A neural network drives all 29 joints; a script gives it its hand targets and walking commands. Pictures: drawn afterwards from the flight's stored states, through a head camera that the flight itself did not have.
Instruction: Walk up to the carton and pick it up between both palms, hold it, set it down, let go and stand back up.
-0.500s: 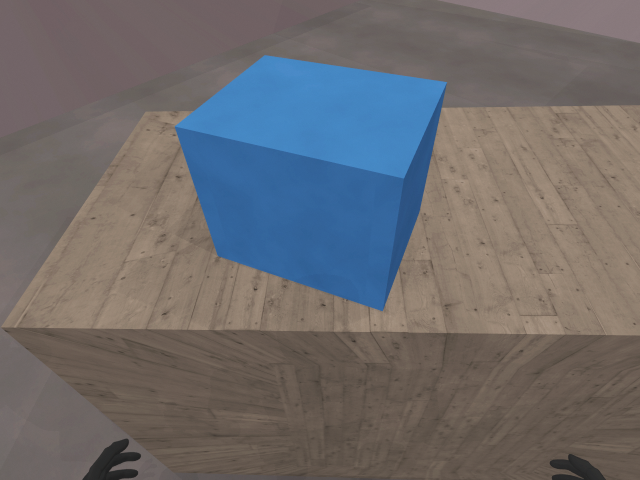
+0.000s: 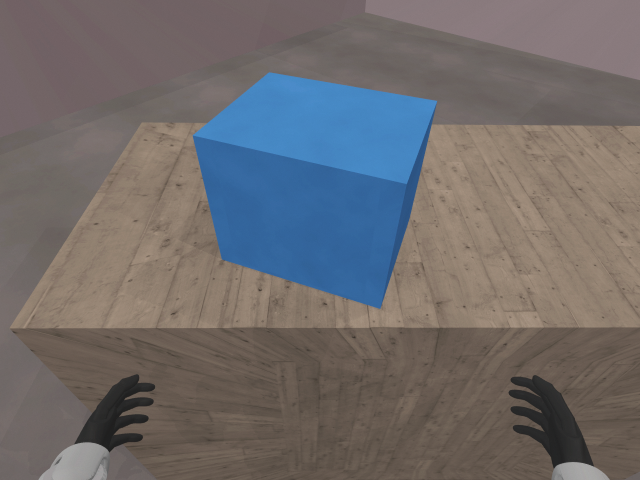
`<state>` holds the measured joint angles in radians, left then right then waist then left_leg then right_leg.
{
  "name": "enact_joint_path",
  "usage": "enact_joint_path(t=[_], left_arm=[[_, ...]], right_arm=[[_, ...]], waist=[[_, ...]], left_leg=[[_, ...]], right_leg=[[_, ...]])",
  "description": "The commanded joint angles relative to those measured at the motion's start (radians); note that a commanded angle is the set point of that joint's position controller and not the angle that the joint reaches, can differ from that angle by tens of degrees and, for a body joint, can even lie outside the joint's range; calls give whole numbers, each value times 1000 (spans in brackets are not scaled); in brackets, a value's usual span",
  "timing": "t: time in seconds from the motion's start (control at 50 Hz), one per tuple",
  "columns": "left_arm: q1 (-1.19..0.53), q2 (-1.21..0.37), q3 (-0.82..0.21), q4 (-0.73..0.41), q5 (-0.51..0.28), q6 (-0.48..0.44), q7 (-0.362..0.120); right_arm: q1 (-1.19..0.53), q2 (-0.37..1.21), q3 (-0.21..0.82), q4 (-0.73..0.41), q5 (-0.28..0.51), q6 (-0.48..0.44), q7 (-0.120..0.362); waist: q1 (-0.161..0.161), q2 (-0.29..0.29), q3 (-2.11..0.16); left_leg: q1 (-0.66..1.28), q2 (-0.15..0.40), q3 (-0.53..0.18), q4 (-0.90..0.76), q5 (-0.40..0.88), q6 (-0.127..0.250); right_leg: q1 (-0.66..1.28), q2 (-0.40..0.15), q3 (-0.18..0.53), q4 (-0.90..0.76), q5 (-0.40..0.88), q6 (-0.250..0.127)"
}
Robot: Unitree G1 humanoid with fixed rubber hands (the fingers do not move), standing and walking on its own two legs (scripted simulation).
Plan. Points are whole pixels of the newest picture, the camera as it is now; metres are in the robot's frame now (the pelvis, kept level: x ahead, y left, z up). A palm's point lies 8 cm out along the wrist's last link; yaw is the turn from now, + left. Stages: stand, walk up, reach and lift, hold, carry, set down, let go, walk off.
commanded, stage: reach and lift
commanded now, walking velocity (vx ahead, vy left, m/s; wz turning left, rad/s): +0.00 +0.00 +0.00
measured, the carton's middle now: (322, 185) +0.52 +0.03 +0.12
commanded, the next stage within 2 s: none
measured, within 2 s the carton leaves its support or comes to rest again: neither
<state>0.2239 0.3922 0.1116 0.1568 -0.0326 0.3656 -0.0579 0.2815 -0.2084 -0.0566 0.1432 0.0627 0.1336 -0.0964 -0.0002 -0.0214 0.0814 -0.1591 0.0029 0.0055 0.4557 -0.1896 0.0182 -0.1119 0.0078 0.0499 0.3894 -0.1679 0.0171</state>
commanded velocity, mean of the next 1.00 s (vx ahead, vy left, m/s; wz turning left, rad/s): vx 0.00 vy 0.00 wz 0.00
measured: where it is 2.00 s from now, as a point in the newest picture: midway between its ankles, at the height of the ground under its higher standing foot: outside the picture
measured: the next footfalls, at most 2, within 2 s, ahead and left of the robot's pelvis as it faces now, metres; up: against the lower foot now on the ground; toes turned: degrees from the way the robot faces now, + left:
none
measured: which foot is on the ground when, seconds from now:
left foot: down 0.00-1.00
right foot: down 0.00-1.00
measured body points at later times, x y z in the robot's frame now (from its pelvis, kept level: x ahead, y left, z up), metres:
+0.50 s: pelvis -0.02 -0.02 +0.00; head -0.06 -0.02 +0.45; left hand +0.20 +0.30 +0.08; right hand +0.19 -0.20 +0.07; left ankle +0.04 +0.11 -0.74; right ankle +0.03 -0.14 -0.74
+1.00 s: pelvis +0.02 +0.02 +0.00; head +0.02 +0.04 +0.45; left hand +0.28 +0.29 +0.10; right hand +0.23 -0.15 +0.11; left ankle +0.05 +0.11 -0.74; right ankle +0.04 -0.14 -0.74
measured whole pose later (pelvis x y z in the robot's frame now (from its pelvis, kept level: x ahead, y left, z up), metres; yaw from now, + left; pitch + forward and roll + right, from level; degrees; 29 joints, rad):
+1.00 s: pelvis +0.02 +0.02 +0.00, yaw +0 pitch -4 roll -2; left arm 0.16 0.65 0.15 -0.23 -0.35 0.48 -0.21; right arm 0.33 -0.08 0.08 -0.65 0.24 0.64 -0.39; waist 0.00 -0.02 0.06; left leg -0.16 0.03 0.10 0.45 -0.22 0.03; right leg -0.09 -0.01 0.07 0.34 -0.18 0.00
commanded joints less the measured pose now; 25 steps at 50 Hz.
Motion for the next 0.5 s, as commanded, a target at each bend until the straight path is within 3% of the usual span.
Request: enact_joint_path(t=[0.0,0.06,0.1,0.14,0.22,0.26,0.3,0.32,0.36,0.38,0.4,0.42,0.48], left_arm=[[-41,192,118,-336,-33,-46,-41],[-73,220,125,-338,-73,-61,-62],[-101,262,141,-333,-101,-71,-85],[-149,322,148,-314,-133,-65,-103],[-188,386,154,-340,-159,-15,-128],[-259,406,132,-351,-186,-16,-140],[-276,449,144,-384,-213,-3,-150],[-303,474,143,-385,-233,2,-157],[-318,510,156,-400,-285,5,-155],[-309,518,156,-368,-295,11,-160],[-284,538,166,-360,-292,18,-161],[-284,542,152,-358,-314,22,-164],[-283,547,175,-380,-293,44,-170]], right_arm=[[43,-127,-26,-317,92,66,-41],[29,-76,5,-436,103,143,-66],[38,-58,35,-525,84,204,-93],[42,-21,59,-549,86,271,-124],[40,-12,100,-585,101,384,-178],[6,11,103,-615,99,405,-200],[12,29,120,-666,110,418,-224],[9,56,124,-671,124,419,-241],[13,87,127,-724,131,411,-258],[10,105,164,-750,150,416,-269],[60,114,185,-756,171,414,-282],[78,129,191,-769,174,416,-293],[55,104,185,-776,182,441,-312]], waist=[[39,200,-70],[56,205,-88],[60,118,-95],[75,78,-89],[85,94,-27],[72,91,-35],[85,77,-29],[74,44,-43],[83,6,-50],[97,-55,-43],[105,-69,-25],[96,-82,-5],[87,-3,-5]], left_leg=[[-519,130,137,-403,-311,79],[-550,130,146,-389,-362,96],[-513,124,160,-354,-364,109],[-427,100,172,-303,-337,105],[-301,102,159,-273,-351,98],[-271,113,148,-257,-355,99],[-202,102,146,-222,-315,88],[-129,71,154,-175,-271,79],[6,38,145,-123,-192,46],[77,14,152,-77,-149,43],[162,-9,139,-46,-90,33],[210,-9,120,-52,-78,30],[187,23,114,-94,-133,28]], right_leg=[[737,99,-55,115,184,35],[745,86,-34,115,108,33],[695,73,-10,89,24,29],[561,38,16,40,-71,15],[392,14,25,-26,-220,-14],[347,6,32,-37,-273,-25],[257,-19,41,-61,-298,-35],[177,-47,62,-101,-351,-49],[23,-99,81,-151,-405,-72],[-67,-133,104,-192,-470,-88],[-150,-172,119,-226,-481,-97],[-192,-172,108,-231,-451,-95],[-143,-134,63,-205,-422,-91]])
